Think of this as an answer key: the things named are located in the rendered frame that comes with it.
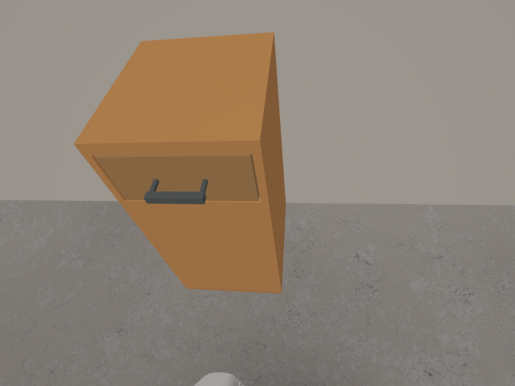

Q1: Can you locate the cabinet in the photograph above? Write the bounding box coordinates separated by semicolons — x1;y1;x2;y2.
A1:
74;32;286;294

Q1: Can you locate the handle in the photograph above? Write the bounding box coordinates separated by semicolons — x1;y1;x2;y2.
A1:
144;179;208;204

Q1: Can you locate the drawer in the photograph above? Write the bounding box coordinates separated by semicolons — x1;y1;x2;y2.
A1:
95;154;260;201

